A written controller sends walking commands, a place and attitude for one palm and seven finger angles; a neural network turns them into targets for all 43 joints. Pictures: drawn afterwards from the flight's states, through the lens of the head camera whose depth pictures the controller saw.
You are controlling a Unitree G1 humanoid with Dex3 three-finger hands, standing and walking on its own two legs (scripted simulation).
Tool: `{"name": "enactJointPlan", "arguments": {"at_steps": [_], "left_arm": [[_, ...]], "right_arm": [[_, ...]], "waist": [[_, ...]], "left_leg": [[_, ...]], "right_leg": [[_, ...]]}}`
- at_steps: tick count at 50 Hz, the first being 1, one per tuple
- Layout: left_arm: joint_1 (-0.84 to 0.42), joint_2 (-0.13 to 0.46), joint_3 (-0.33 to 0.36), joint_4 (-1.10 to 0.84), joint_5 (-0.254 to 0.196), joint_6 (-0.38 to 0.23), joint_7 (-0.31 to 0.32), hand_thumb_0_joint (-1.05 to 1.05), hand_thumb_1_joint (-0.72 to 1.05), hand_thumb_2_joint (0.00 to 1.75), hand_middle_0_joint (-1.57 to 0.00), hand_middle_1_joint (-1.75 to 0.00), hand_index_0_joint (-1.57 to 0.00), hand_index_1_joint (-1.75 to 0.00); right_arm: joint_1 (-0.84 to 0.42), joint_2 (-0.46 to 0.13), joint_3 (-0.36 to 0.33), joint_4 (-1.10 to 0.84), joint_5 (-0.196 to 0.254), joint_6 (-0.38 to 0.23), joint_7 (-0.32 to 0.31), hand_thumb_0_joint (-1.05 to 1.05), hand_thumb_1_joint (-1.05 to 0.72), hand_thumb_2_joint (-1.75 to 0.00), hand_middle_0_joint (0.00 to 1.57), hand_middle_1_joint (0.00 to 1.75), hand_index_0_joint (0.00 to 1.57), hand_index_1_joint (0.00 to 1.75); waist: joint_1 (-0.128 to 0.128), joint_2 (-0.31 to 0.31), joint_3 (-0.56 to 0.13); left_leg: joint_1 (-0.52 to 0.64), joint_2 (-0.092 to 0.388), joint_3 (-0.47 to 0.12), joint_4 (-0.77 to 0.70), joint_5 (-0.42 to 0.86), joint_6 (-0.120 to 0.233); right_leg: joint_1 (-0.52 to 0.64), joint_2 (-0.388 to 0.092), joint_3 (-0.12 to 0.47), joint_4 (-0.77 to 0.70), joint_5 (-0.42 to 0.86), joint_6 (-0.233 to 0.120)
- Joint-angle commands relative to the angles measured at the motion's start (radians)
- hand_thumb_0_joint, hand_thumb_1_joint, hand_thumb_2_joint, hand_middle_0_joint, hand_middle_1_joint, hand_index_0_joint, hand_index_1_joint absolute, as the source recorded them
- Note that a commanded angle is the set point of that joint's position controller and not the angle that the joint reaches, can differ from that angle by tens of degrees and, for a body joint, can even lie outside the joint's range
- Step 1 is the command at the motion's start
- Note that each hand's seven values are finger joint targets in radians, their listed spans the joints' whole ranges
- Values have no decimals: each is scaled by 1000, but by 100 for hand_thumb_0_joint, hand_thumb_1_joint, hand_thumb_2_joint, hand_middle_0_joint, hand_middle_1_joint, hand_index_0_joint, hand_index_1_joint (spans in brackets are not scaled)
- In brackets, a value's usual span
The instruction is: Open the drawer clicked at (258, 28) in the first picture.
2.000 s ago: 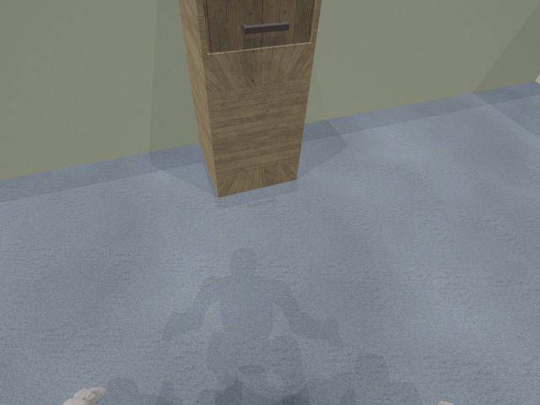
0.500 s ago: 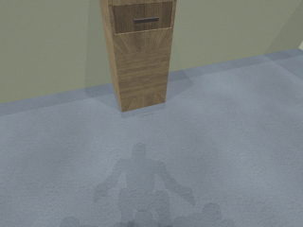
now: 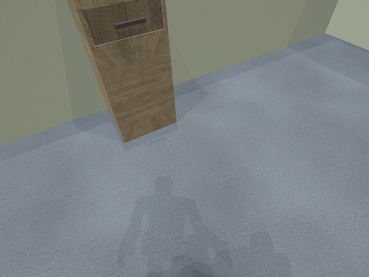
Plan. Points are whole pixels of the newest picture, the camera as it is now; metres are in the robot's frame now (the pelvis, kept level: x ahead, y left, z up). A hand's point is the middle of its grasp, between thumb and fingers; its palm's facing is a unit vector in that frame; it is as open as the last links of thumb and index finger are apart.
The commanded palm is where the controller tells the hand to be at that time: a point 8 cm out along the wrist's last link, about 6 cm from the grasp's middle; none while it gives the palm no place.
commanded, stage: walk to a spot facing it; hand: left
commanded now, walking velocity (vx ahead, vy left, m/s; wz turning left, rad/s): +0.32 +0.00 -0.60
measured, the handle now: (129, 21) +1.20 +0.40 +0.06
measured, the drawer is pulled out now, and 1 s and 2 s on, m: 0.00 0.00 0.00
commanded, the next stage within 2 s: turn to face it in 1.76 s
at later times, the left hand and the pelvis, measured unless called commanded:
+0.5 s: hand out of the picture +0.13 +0.22 -0.17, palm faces -0.10 -0.97 -0.20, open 7.4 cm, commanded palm none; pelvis +0.19 +0.03 +0.00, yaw -14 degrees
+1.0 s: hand (183, 144) +0.58 +0.07 -0.15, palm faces -0.57 -0.81 -0.15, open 7.4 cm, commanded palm none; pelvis +0.38 +0.00 +0.01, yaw -32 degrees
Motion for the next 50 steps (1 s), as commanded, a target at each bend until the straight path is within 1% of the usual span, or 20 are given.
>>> {"name": "enactJointPlan", "arguments": {"at_steps": [1,3,6,14,18,21,22,23,24,25,26,27,29,31,32,36,41,44,47,50], "left_arm": [[94,190,44,-38,-12,-49,28,0,90,90,-20,-30,-20,-30],[94,155,36,-37,-13,-65,23,0,90,90,-20,-30,-20,-30],[146,136,36,-14,-13,-79,25,0,90,90,-20,-30,-20,-30],[236,106,36,32,-4,-86,42,0,90,90,-20,-30,-20,-30],[241,107,36,42,2,-79,53,0,90,90,-20,-30,-20,-30],[169,140,48,23,2,-76,55,0,90,90,-20,-30,-20,-30],[135,146,53,13,-3,-80,55,0,90,90,-20,-30,-20,-30],[111,147,59,7,-11,-83,51,0,90,90,-20,-30,-20,-30],[132,107,62,0,-24,-83,41,0,90,90,-20,-30,-20,-30],[182,43,52,-12,-33,-79,25,0,90,90,-20,-30,-20,-30],[137,66,55,-23,-27,-77,27,0,90,90,-20,-30,-20,-30],[84,67,54,-26,-19,-68,24,0,90,90,-20,-30,-20,-30],[18,48,60,-31,-1,-49,0,0,90,90,-20,-30,-20,-30],[46,17,55,-25,5,-18,-11,0,90,90,-20,-30,-20,-30],[61,5,56,-26,3,-5,-13,0,90,90,-20,-30,-20,-30],[-19,5,60,-57,10,13,-20,0,90,90,-20,-30,-20,-30],[-202,1,43,-113,9,12,-30,0,90,90,-20,-30,-20,-30],[-308,-11,30,-137,4,7,-32,0,90,90,-20,-30,-20,-30],[-370,-14,25,-150,0,-2,-31,0,90,90,-20,-30,-20,-30],[-327,4,27,-136,0,-12,-23,0,90,90,-20,-30,-20,-30]], "right_arm": [[-172,-106,-40,-157,-5,-65,7,0,-90,-90,20,30,20,30],[-129,-77,-41,-137,-8,-61,10,0,-90,-90,20,30,20,30],[-117,-47,-42,-135,-6,-58,10,0,-90,-90,20,30,20,30],[-255,-18,-36,-204,-3,-71,13,0,-90,-90,20,30,20,30],[-330,2,-28,-237,2,-81,17,0,-90,-90,20,30,20,30],[-241,-7,-30,-223,9,-94,12,0,-90,-90,20,30,20,30],[-124,-23,-36,-188,8,-99,0,0,-90,-90,20,30,20,30],[44,-62,-46,-136,5,-103,-15,0,-90,-90,20,30,20,30],[204,-161,-68,-92,-6,-106,-28,0,-90,-90,20,30,20,30],[289,-254,-85,-74,-8,-108,-29,0,-90,-90,20,30,20,30],[232,-216,-70,-90,-1,-98,-28,0,-90,-90,20,30,20,30],[147,-145,-60,-102,-3,-101,-29,0,-90,-90,20,30,20,30],[61,-42,-27,-113,-5,-118,-29,0,-90,-90,20,30,20,30],[59,-3,-18,-94,-6,-129,-30,0,-90,-90,20,30,20,30],[55,-3,-18,-91,-3,-132,-31,0,-90,-90,20,30,20,30],[116,3,-22,-65,0,-141,-34,0,-90,-90,20,30,20,30],[224,-20,-23,-22,-1,-142,-35,0,-90,-90,20,30,20,30],[300,-27,-17,9,-6,-136,-37,0,-90,-90,20,30,20,30],[338,-30,-17,30,-12,-126,-39,0,-90,-90,20,30,20,30],[347,-54,-22,39,-11,-117,-38,0,-90,-90,20,30,20,30]], "waist": [[11,-123,100],[-16,-84,83],[-18,-109,55],[28,-149,52],[51,-176,82],[-4,-188,43],[-62,-178,-6],[-132,-146,-79],[-180,9,-222],[-160,286,-302],[-139,176,-223],[-105,82,-87],[-52,64,57],[-13,82,73],[3,96,61],[-1,58,83],[-50,14,110],[-93,38,131],[-110,54,132],[-85,72,82]], "left_leg": [[-384,39,-78,228,162,-6],[-351,34,-63,204,256,-23],[-371,32,-54,181,310,-41],[-472,25,-35,51,321,-50],[-388,-7,-7,-104,271,-28],[-139,-47,11,-276,225,4],[33,-76,20,-361,279,16],[274,-70,5,-426,361,28],[544,113,-165,-440,378,64],[667,403,-537,-531,429,156],[525,448,-625,-639,334,201],[389,401,-513,-686,239,188],[154,306,-314,-716,284,134],[67,249,-148,-722,355,101],[57,236,-80,-730,339,107],[123,223,0,-770,386,96],[289,227,66,-752,580,115],[350,220,117,-732,707,112],[413,234,160,-695,840,117],[448,251,212,-556,1162,114]], "right_leg": [[120,-317,557,-495,-94,-123],[120,-266,442,-482,89,-107],[169,-235,375,-459,276,-101],[320,-229,397,-412,488,-122],[319,-220,401,-373,633,-114],[239,-210,377,-281,769,-93],[187,-176,354,-179,857,-73],[84,-126,321,-18,806,-43],[-63,-40,243,231,503,-9],[-286,66,130,566,-174,38],[-333,11,172,689,-181,27],[-368,-41,156,731,-92,35],[-344,-106,123,713,32,46],[-288,-118,99,663,86,54],[-293,-124,94,649,113,58],[-424,-145,83,605,240,79],[-522,-151,16,393,290,88],[-483,-129,-44,232,275,75],[-435,-99,-86,107,222,45],[-298,-33,-137,33,123,-1]]}}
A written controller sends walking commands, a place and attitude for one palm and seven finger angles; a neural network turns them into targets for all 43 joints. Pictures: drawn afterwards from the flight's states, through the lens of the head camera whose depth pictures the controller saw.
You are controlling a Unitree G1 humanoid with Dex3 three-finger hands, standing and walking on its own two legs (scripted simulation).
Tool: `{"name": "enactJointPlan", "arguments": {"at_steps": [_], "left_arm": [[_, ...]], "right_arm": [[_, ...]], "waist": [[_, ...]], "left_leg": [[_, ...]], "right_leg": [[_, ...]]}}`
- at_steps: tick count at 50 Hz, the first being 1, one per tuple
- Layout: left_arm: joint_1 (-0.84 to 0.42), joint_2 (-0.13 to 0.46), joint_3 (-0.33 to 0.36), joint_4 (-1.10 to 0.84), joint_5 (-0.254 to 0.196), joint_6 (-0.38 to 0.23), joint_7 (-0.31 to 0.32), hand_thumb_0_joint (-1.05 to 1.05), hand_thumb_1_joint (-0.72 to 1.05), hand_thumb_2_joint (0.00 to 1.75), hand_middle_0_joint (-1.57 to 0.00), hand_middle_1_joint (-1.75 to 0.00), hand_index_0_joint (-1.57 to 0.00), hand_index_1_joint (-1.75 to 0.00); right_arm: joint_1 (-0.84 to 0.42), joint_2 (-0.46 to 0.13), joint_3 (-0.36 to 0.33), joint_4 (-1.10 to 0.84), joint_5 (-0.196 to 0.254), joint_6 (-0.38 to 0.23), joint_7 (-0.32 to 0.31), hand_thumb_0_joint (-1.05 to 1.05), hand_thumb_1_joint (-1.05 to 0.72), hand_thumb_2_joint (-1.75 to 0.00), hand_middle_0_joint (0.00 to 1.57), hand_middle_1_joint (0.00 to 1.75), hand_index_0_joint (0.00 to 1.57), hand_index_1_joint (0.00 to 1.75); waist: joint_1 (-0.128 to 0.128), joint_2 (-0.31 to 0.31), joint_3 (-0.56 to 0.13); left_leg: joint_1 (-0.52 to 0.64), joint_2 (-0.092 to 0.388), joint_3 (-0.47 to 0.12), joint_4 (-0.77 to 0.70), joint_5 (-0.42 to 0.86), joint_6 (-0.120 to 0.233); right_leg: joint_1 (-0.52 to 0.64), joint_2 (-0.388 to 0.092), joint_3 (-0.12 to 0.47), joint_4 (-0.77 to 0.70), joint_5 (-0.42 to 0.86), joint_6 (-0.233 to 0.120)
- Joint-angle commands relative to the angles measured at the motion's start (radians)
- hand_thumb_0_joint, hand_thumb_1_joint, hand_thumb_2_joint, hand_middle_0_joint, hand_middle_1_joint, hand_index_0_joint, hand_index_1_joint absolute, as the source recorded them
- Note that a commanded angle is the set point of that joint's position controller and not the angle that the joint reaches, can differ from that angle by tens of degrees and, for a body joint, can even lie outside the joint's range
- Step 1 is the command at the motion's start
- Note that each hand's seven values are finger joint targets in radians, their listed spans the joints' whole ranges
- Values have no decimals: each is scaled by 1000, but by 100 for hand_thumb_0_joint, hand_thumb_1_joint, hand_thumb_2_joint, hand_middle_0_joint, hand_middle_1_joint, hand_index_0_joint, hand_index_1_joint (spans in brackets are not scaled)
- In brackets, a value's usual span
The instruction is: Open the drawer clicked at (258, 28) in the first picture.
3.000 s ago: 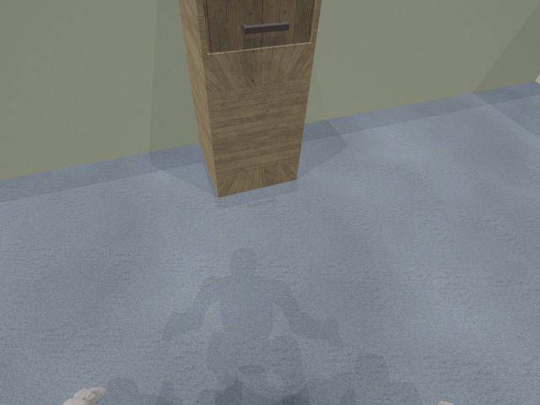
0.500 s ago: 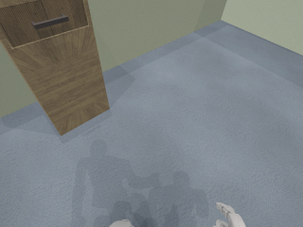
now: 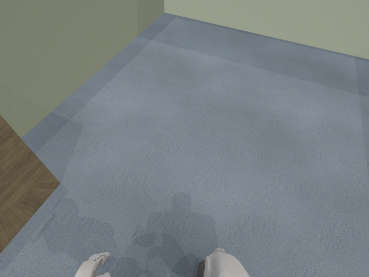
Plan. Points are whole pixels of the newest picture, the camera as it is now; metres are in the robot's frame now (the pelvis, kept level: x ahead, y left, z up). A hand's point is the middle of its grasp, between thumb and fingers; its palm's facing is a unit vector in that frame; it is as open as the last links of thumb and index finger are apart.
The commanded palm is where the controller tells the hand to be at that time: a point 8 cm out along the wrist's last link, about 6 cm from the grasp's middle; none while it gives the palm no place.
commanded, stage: walk to a spot facing it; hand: left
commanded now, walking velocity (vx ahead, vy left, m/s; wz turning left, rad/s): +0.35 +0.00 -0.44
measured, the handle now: out of the picture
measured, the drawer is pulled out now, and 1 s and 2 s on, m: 0.00 0.00 0.00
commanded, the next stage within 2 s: turn to face it in 0.76 s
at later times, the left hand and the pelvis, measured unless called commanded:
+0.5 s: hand (114, 241) +0.23 +0.18 -0.16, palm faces -0.06 -0.97 -0.24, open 7.3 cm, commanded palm none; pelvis +0.22 -0.02 +0.01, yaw -9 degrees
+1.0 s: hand (150, 143) +0.55 +0.11 -0.16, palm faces -0.36 -0.90 -0.24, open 7.4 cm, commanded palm none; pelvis +0.38 -0.04 +0.00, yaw -22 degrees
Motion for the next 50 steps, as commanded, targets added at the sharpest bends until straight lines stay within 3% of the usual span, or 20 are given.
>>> {"name": "enactJointPlan", "arguments": {"at_steps": [1,3,4,5,6,8,10,12,18,25,28,29,30,31,34,38,43,46,49,50], "left_arm": [[14,36,0,-69,-6,-48,4,0,90,90,-20,-30,-20,-30],[241,99,20,0,0,-69,12,0,90,90,-20,-30,-20,-30],[352,201,44,31,2,-80,21,0,90,90,-20,-30,-20,-30],[427,280,62,43,-19,-84,39,0,90,90,-20,-30,-20,-30],[381,287,64,37,-37,-74,50,0,90,90,-20,-30,-20,-30],[226,195,33,10,-39,-77,52,0,90,90,-20,-30,-20,-30],[156,127,13,11,-28,-96,55,0,90,90,-20,-30,-20,-30],[164,111,6,26,-19,-109,54,0,90,90,-20,-30,-20,-30],[258,100,7,59,-19,-122,47,0,90,90,-20,-30,-20,-30],[349,141,9,91,-14,-115,55,0,90,90,-20,-30,-20,-30],[317,142,12,89,-26,-112,55,0,90,90,-20,-30,-20,-30],[315,115,10,76,-34,-110,50,0,90,90,-20,-30,-20,-30],[335,64,1,59,-41,-111,39,0,90,90,-20,-30,-20,-30],[299,95,7,48,-30,-110,44,0,90,90,-20,-30,-20,-30],[227,73,24,50,-13,-77,23,0,90,90,-20,-30,-20,-30],[273,12,25,46,-13,-29,17,0,90,90,-20,-30,-20,-30],[166,-7,24,-15,-12,-12,11,0,90,90,-20,-30,-20,-30],[146,-14,8,-13,-7,-32,26,0,90,90,-20,-30,-20,-30],[268,35,0,40,-4,-66,43,0,90,90,-20,-30,-20,-30],[313,110,9,61,1,-82,55,0,90,90,-20,-30,-20,-30]], "right_arm": [[33,-166,-36,-38,-2,-6,-8,0,-90,-90,20,30,20,30],[-19,-190,-39,-63,8,-2,-2,0,-90,-90,20,30,20,30],[0,-145,-33,-84,24,0,12,0,-90,-90,20,30,20,30],[-7,-91,-25,-123,32,-6,8,0,-90,-90,20,30,20,30],[-110,-116,-38,-143,28,-1,3,0,-90,-90,20,30,20,30],[-136,-85,-39,-130,17,14,10,0,-90,-90,20,30,20,30],[-110,-57,-40,-101,2,42,10,0,-90,-90,20,30,20,30],[-70,-38,-38,-92,-2,54,13,0,-90,-90,20,30,20,30],[-239,-49,-43,-150,-7,46,35,0,-90,-90,20,30,20,30],[-447,-69,-31,-219,1,18,46,0,-90,-90,20,30,20,30],[-285,-119,-42,-162,-3,4,24,0,-90,-90,20,30,20,30],[-152,-193,-61,-126,-10,-3,11,0,-90,-90,20,30,20,30],[-32,-308,-89,-101,-13,-3,6,0,-90,-90,20,30,20,30],[-24,-290,-75,-105,-3,8,4,0,-90,-90,20,30,20,30],[-224,-147,-40,-148,1,2,0,0,-90,-90,20,30,20,30],[-244,-120,-34,-137,5,-4,-9,0,-90,-90,20,30,20,30],[-242,-143,-58,-142,-2,13,-7,0,-90,-90,20,30,20,30],[-207,-147,-55,-112,-6,24,-1,0,-90,-90,20,30,20,30],[-195,-146,-48,-89,2,33,6,0,-90,-90,20,30,20,30],[-168,-101,-39,-87,10,32,13,0,-90,-90,20,30,20,30]], "waist": [[71,167,-19],[182,159,-168],[222,-11,-289],[211,-161,-391],[207,-29,-312],[120,55,-123],[55,59,-8],[21,-1,0],[66,-117,-20],[130,-80,-25],[39,-33,-104],[-16,76,-192],[-38,337,-295],[-44,266,-269],[35,150,-19],[94,167,-21],[74,194,-8],[55,200,-10],[118,114,-132],[136,-11,-205]], "left_leg": [[40,301,-72,126,1176,75],[-89,270,-41,456,1092,29],[-397,203,-38,749,618,-11],[-692,21,-134,1100,-158,-63],[-750,58,-302,1151,-129,-29],[-721,135,-347,1076,58,-35],[-600,150,-348,959,109,-39],[-580,143,-332,869,120,-52],[-682,126,-316,622,226,-69],[-592,60,-272,307,166,-45],[-259,13,-235,119,260,-20],[11,140,-369,97,356,24],[227,446,-680,68,521,132],[154,510,-715,-4,492,180],[-193,394,-479,-97,320,105],[-277,327,-235,-75,571,81],[-247,302,-118,-41,625,89],[-255,290,-138,30,685,99],[-240,222,-161,210,635,37],[-357,173,-156,344,449,-6]], "right_leg": [[94,86,-77,-114,-116,-66],[462,104,-69,-244,-40,-99],[797,-107,193,-279,4,-180],[966,-377,713,-361,235,-325],[877,-373,645,-434,197,-340],[556,-285,463,-508,51,-194],[283,-207,327,-572,40,-170],[227,-166,256,-577,85,-167],[362,-113,254,-567,78,-169],[527,-149,307,-468,306,-156],[448,-84,258,-233,496,-104],[265,-16,211,-25,339,-58],[21,95,85,303,-306,-8],[-27,68,131,462,-446,-8],[-40,-33,139,520,-243,16],[15,-47,93,450,-151,50],[30,-47,24,145,-81,67],[155,-8,-3,-40,-52,51],[418,11,-21,-303,130,46],[597,-104,88,-309,399,23]]}}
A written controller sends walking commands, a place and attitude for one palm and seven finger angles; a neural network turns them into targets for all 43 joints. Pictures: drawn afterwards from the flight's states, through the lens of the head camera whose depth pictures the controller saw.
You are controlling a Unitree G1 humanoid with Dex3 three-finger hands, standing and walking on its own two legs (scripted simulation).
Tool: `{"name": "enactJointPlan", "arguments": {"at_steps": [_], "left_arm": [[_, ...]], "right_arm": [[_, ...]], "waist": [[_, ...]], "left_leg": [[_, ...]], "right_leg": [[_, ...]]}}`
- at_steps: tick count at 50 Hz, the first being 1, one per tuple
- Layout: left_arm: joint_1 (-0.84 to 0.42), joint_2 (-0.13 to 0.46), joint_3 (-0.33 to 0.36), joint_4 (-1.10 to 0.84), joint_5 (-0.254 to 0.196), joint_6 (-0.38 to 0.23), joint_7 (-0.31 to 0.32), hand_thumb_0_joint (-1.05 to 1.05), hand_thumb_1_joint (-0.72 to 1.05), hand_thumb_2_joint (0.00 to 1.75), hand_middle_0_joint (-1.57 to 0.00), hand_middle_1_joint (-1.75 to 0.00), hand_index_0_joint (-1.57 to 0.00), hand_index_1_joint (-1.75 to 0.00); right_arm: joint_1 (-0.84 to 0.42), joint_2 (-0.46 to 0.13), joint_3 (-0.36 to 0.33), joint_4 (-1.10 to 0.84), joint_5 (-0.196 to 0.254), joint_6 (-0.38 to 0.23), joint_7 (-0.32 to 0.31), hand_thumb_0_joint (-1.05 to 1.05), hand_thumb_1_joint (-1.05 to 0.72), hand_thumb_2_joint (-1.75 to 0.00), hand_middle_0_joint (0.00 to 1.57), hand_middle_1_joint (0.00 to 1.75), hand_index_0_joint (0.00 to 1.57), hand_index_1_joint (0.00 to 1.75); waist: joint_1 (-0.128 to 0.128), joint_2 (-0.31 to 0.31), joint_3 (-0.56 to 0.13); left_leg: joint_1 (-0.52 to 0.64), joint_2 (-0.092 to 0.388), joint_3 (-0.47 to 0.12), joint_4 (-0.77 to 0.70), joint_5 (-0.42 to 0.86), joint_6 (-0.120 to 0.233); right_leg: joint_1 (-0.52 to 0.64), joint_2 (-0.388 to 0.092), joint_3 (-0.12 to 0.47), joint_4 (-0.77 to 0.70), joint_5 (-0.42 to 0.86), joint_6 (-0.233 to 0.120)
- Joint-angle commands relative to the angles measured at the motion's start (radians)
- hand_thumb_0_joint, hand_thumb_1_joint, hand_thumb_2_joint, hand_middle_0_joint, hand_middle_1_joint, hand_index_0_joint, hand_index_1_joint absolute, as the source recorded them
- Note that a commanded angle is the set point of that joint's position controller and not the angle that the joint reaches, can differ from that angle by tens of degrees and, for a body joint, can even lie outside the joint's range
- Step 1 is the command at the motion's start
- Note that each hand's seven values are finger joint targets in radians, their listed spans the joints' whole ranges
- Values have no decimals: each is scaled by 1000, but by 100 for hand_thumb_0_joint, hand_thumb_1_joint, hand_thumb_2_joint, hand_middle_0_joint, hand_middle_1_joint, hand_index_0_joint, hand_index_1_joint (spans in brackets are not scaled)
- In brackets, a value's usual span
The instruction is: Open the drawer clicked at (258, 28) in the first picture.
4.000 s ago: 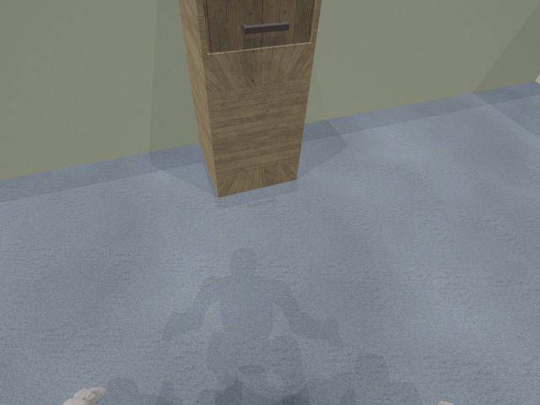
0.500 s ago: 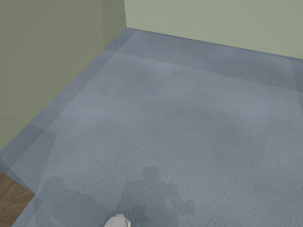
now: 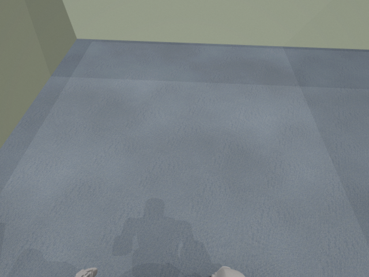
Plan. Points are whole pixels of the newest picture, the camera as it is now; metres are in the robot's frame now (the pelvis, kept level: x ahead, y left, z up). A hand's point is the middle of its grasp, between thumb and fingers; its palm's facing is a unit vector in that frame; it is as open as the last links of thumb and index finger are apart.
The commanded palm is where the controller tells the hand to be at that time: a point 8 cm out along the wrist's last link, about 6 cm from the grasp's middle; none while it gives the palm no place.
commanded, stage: turn to face it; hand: left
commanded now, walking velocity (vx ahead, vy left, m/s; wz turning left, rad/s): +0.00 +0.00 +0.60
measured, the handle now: out of the picture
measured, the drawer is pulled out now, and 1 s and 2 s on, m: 0.00 0.00 0.00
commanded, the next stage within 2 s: none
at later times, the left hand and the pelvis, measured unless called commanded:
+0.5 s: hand out of the picture +0.05 +0.24 -0.19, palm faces +0.30 -0.94 -0.17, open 7.4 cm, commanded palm none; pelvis +0.02 +0.03 -0.01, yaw +16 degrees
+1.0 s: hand out of the picture +0.03 +0.22 -0.14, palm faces +0.54 -0.80 -0.27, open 7.4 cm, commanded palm none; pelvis +0.03 -0.02 +0.00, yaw +33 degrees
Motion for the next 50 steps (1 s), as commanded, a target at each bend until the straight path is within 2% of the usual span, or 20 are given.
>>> {"name": "enactJointPlan", "arguments": {"at_steps": [1,2,3,4,7,11,14,17,18,19,20,21,24,27,31,41,47,48,49,50], "left_arm": [[275,173,7,58,0,-64,25,0,90,90,-20,-30,-20,-30],[277,203,5,49,-15,-55,23,0,90,90,-20,-30,-20,-30],[215,183,2,38,-15,-48,29,0,90,90,-20,-30,-20,-30],[167,174,4,23,-14,-45,35,0,90,90,-20,-30,-20,-30],[29,125,-10,-23,-14,-23,48,0,90,90,-20,-30,-20,-30],[-32,126,-2,-53,-7,-8,52,0,90,90,-20,-30,-20,-30],[-22,138,11,-58,-5,2,51,0,90,90,-20,-30,-20,-30],[-21,129,16,-69,-12,14,47,0,90,90,-20,-30,-20,-30],[-15,106,13,-79,-23,23,42,0,90,90,-20,-30,-20,-30],[-7,44,8,-112,-31,32,33,0,90,90,-20,-30,-20,-30],[-92,36,-2,-158,-21,35,29,0,90,90,-20,-30,-20,-30],[-98,44,6,-156,-16,36,23,0,90,90,-20,-30,-20,-30],[-37,64,23,-104,-8,32,14,0,90,90,-20,-30,-20,-30],[11,75,21,-77,-16,28,17,0,90,90,-20,-30,-20,-30],[-13,80,16,-89,-22,30,26,0,90,90,-20,-30,-20,-30],[-48,99,9,-127,-28,33,32,0,90,90,-20,-30,-20,-30],[76,110,10,-123,-36,20,40,0,90,90,-20,-30,-20,-30],[121,127,18,-116,-33,14,42,0,90,90,-20,-30,-20,-30],[141,200,32,-121,-19,5,48,0,90,90,-20,-30,-20,-30],[104,284,38,-148,-6,2,51,0,90,90,-20,-30,-20,-30]], "right_arm": [[65,3,8,-46,22,-2,11,0,-90,-90,20,30,20,30],[65,-28,3,-60,25,20,-1,0,-90,-90,20,30,20,30],[30,-13,4,-64,25,34,-3,0,-90,-90,20,30,20,30],[22,-25,3,-61,22,43,-1,0,-90,-90,20,30,20,30],[26,-41,-10,-43,17,66,10,0,-90,-90,20,30,20,30],[49,-15,-16,-51,10,84,27,0,-90,-90,20,30,20,30],[12,-16,-23,-87,8,79,34,0,-90,-90,20,30,20,30],[60,-37,-31,-94,4,70,35,0,-90,-90,20,30,20,30],[95,-73,-40,-89,1,63,36,0,-90,-90,20,30,20,30],[119,-172,-64,-104,-5,54,31,0,-90,-90,20,30,20,30],[132,-230,-74,-113,-11,51,23,0,-90,-90,20,30,20,30],[92,-227,-75,-119,-10,46,16,0,-90,-90,20,30,20,30],[-49,-161,-48,-155,1,30,-1,0,-90,-90,20,30,20,30],[-30,-165,-48,-158,7,18,-8,0,-90,-90,20,30,20,30],[10,-182,-55,-145,6,24,-6,0,-90,-90,20,30,20,30],[-39,-221,-70,-160,0,52,8,0,-90,-90,20,30,20,30],[-130,-228,-80,-197,3,67,19,0,-90,-90,20,30,20,30],[-148,-212,-78,-207,8,70,22,0,-90,-90,20,30,20,30],[-126,-151,-73,-217,18,73,27,0,-90,-90,20,30,20,30],[-121,-118,-68,-243,15,71,25,0,-90,-90,20,30,20,30]], "waist": [[99,-237,-295],[104,-211,-319],[96,-191,-247],[90,-263,-230],[35,-144,-120],[7,-145,-69],[24,-167,-60],[-6,-74,-85],[-22,71,-83],[-38,374,-56],[-68,385,-42],[-42,254,-62],[16,211,-85],[17,110,-170],[-2,69,-178],[-12,144,-125],[45,164,-150],[69,116,-161],[77,-89,-161],[75,-325,-123]], "left_leg": [[-315,-30,-118,328,-97,4],[-292,-41,-228,436,-289,6],[-335,-36,-265,519,-273,2],[-377,-34,-282,592,-233,-2],[-359,-23,-281,627,-112,-10],[-308,-26,-224,494,-53,-12],[-301,-28,-195,362,-54,-7],[-187,-58,-167,107,95,0],[-141,-30,-247,-38,143,17],[-126,180,-609,-210,245,113],[-166,300,-772,-317,247,206],[-196,294,-759,-336,145,226],[-129,129,-573,-261,281,127],[-2,103,-528,-217,498,155],[72,112,-574,-205,595,195],[-54,77,-726,-223,394,226],[-228,-3,-753,-175,313,174],[-309,-49,-714,-133,223,129],[-479,-150,-594,58,25,58],[-604,-265,-395,341,-157,-11]], "right_leg": [[580,-330,287,-175,757,-127],[521,-391,263,-205,818,-203],[462,-368,229,-232,770,-215],[423,-358,241,-249,704,-210],[243,-309,86,-301,396,-163],[118,-297,-13,-358,41,-129],[127,-315,-25,-328,-58,-126],[100,-277,-79,-166,-110,-78],[36,-219,-105,-24,-184,-39],[-151,-81,-132,212,-409,42],[-205,-30,-27,424,-477,49],[-204,-52,60,520,-389,33],[-237,-45,108,586,-183,51],[-209,-30,115,553,-158,71],[-195,-18,126,462,-198,84],[-49,30,134,221,-277,68],[239,77,114,-103,-169,35],[353,54,115,-251,-95,24],[472,-142,302,-409,-211,-39],[417,-403,579,-478,-226,-152]]}}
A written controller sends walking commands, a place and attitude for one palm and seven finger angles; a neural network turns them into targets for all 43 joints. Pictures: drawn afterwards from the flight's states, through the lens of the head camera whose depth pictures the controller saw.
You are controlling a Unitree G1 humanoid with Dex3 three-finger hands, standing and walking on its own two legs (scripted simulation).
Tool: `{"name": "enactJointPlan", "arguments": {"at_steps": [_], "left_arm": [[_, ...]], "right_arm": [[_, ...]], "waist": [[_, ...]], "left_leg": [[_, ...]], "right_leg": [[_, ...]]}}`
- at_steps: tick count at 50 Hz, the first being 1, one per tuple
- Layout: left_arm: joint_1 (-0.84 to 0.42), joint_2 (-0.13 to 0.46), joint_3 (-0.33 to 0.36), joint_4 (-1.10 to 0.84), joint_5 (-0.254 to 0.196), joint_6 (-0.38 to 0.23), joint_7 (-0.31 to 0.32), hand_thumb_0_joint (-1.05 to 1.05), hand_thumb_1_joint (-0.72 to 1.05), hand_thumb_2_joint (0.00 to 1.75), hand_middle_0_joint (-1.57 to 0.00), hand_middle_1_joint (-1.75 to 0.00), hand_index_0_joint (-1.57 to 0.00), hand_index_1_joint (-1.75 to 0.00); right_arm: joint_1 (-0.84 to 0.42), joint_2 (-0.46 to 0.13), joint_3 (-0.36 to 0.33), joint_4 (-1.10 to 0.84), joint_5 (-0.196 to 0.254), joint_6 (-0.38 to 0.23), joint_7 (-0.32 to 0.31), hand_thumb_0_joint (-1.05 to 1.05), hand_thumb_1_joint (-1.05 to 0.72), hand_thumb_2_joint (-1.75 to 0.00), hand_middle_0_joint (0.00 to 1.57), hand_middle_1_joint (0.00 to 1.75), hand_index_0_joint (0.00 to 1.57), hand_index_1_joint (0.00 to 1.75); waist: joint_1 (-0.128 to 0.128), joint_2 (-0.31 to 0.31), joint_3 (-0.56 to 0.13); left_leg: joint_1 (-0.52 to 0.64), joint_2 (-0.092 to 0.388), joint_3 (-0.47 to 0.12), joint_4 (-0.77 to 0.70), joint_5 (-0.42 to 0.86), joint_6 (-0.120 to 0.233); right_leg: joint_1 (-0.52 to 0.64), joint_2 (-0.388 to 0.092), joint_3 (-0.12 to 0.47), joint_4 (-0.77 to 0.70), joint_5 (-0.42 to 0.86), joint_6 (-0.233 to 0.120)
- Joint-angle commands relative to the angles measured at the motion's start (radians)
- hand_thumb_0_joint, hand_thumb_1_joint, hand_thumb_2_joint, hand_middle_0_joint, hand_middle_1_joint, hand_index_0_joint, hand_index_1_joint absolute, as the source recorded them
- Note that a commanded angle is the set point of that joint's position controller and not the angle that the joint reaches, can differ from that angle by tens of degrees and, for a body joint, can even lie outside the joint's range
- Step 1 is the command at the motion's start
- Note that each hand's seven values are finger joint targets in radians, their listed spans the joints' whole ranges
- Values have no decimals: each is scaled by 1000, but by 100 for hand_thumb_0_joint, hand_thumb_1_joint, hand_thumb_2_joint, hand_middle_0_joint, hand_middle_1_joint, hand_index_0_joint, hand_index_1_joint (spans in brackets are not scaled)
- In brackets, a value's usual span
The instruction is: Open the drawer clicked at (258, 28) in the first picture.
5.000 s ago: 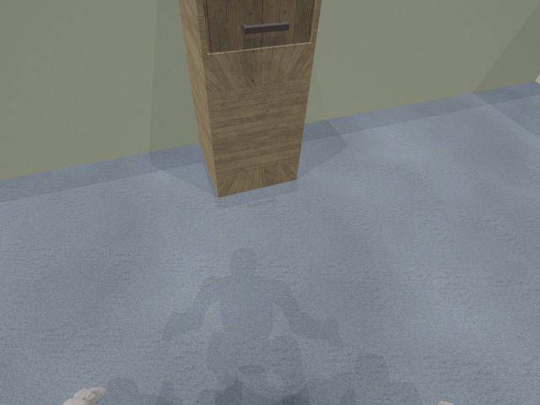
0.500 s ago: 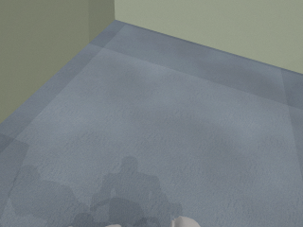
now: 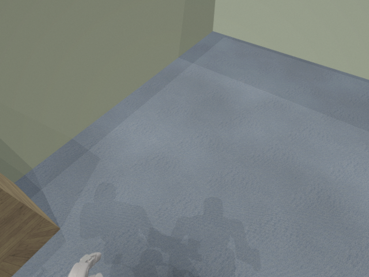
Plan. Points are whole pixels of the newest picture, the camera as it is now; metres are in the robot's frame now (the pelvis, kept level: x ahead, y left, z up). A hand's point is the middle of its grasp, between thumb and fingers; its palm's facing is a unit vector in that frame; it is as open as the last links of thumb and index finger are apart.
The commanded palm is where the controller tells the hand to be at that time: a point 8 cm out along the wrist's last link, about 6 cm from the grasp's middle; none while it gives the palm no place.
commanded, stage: turn to face it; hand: left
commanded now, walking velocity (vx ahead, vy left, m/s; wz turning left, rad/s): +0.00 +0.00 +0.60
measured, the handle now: out of the picture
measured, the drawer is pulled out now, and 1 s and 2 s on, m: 0.00 0.00 0.00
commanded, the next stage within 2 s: take the last steps up to it in 1.34 s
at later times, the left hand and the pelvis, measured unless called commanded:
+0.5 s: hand out of the picture -0.07 +0.24 -0.19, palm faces +0.38 -0.89 -0.25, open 7.4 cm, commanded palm none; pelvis -0.02 +0.02 -0.01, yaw +20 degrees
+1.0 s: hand out of the picture +0.00 +0.25 -0.13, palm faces +0.55 -0.78 -0.29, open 7.4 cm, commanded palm none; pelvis -0.01 +0.00 +0.00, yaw +36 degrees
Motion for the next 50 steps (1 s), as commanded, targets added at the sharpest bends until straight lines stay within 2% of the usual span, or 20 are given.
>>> {"name": "enactJointPlan", "arguments": {"at_steps": [1,2,3,6,16,18,20,21,22,23,24,25,27,30,40,45,47,48,49,50], "left_arm": [[70,263,50,-81,9,-23,24,0,90,90,-20,-30,-20,-30],[-11,203,39,-99,8,-32,23,0,90,90,-20,-30,-20,-30],[-41,185,33,-99,5,-37,18,0,90,90,-20,-30,-20,-30],[-5,141,16,-82,7,-50,14,0,90,90,-20,-30,-20,-30],[177,225,37,-19,21,-34,9,0,90,90,-20,-30,-20,-30],[173,239,45,-14,21,-30,8,0,90,90,-20,-30,-20,-30],[150,239,48,-10,13,-27,4,0,90,90,-20,-30,-20,-30],[149,228,47,-16,4,-24,1,0,90,90,-20,-30,-20,-30],[133,164,38,-59,-5,-23,-8,0,90,90,-20,-30,-20,-30],[66,130,17,-94,1,-16,-5,0,90,90,-20,-30,-20,-30],[45,151,21,-89,6,-5,-1,0,90,90,-20,-30,-20,-30],[25,143,25,-73,9,1,4,0,90,90,-20,-30,-20,-30],[28,152,33,-47,6,-2,-5,0,90,90,-20,-30,-20,-30],[70,151,35,-25,6,-1,-13,0,90,90,-20,-30,-20,-30],[-52,133,24,-93,0,-6,-2,0,90,90,-20,-30,-20,-30],[6,131,21,-92,-10,-20,4,0,90,90,-20,-30,-20,-30],[82,151,27,-77,-11,-35,10,0,90,90,-20,-30,-20,-30],[112,225,40,-73,1,-45,17,0,90,90,-20,-30,-20,-30],[118,292,50,-77,11,-44,20,0,90,90,-20,-30,-20,-30],[102,278,44,-88,6,-35,22,0,90,90,-20,-30,-20,-30]], "right_arm": [[-55,-135,-50,-122,-9,-13,-4,0,-90,-90,20,30,20,30],[-26,-126,-51,-100,-14,-3,6,0,-90,-90,20,30,20,30],[-16,-111,-50,-79,-14,5,11,0,-90,-90,20,30,20,30],[-3,-93,-39,-61,-8,6,20,0,-90,-90,20,30,20,30],[-178,-71,-3,-106,4,-1,23,0,-90,-90,20,30,20,30],[-155,-72,0,-105,6,-9,20,0,-90,-90,20,30,20,30],[-88,-99,-5,-91,4,-19,18,0,-90,-90,20,30,20,30],[-18,-146,-18,-75,0,-30,17,0,-90,-90,20,30,20,30],[58,-272,-51,-66,-6,-42,9,0,-90,-90,20,30,20,30],[127,-324,-62,-39,10,-35,1,0,-90,-90,20,30,20,30],[120,-295,-53,-28,7,-31,-5,0,-90,-90,20,30,20,30],[87,-258,-43,-39,2,-36,-16,0,-90,-90,20,30,20,30],[-21,-211,-27,-70,-1,-38,-23,0,-90,-90,20,30,20,30],[-57,-194,-18,-86,1,-45,-21,0,-90,-90,20,30,20,30],[17,-202,-36,-74,-9,-33,-16,0,-90,-90,20,30,20,30],[-8,-201,-42,-81,-7,-27,-16,0,-90,-90,20,30,20,30],[-22,-175,-40,-90,3,-27,-14,0,-90,-90,20,30,20,30],[4,-117,-31,-95,14,-29,-8,0,-90,-90,20,30,20,30],[0,-82,-26,-119,10,-27,-9,0,-90,-90,20,30,20,30],[-9,-133,-41,-115,1,-17,-11,0,-90,-90,20,30,20,30]], "waist": [[58,-231,-46],[7,-176,-12],[-6,-196,9],[-7,-182,23],[95,-247,-36],[91,-272,-70],[50,-228,-109],[7,-127,-163],[-41,200,-212],[-65,277,-226],[-56,173,-193],[-49,216,-167],[-6,147,-83],[26,101,-74],[-10,128,-59],[18,144,-104],[59,74,-136],[69,-122,-167],[74,-329,-136],[68,-221,-110]], "left_leg": [[-246,56,42,517,-364,-56],[-227,80,40,597,-269,-56],[-217,93,70,646,-231,-69],[-232,120,123,676,-154,-96],[-91,134,245,280,-259,-94],[-27,124,266,179,-244,-77],[100,117,274,-19,-109,-63],[287,149,224,-144,80,-39],[514,417,-120,-153,478,78],[522,539,-230,-127,855,189],[474,532,-139,-116,798,206],[402,464,-122,-130,722,178],[306,380,-57,-148,595,139],[262,320,-28,-181,473,116],[246,316,-223,-179,346,164],[184,274,-275,-108,448,141],[77,217,-252,-23,320,78],[-107,129,-137,125,24,4],[-247,-1,64,351,-400,-68],[-190,56,35,531,-411,-60]], "right_leg": [[56,-488,386,-352,-52,-196],[1,-399,264,-346,-27,-172],[-15,-341,206,-319,48,-146],[67,-278,23,-227,351,-129],[213,-345,-75,-114,618,-153],[226,-353,-94,-70,651,-143],[201,-336,-157,42,606,-93],[91,-311,-187,206,527,-45],[-231,-169,-215,441,-24,40],[-351,-116,-109,575,-364,58],[-349,-145,-55,632,-319,45],[-346,-148,-29,651,-260,49],[-330,-135,-10,670,-140,56],[-285,-112,-19,626,-57,64],[-230,-51,4,354,-113,66],[-43,7,-7,111,-58,40],[158,-27,7,-147,126,32],[345,-223,175,-248,161,-17],[324,-474,394,-260,310,-141],[170,-507,340,-255,316,-202]]}}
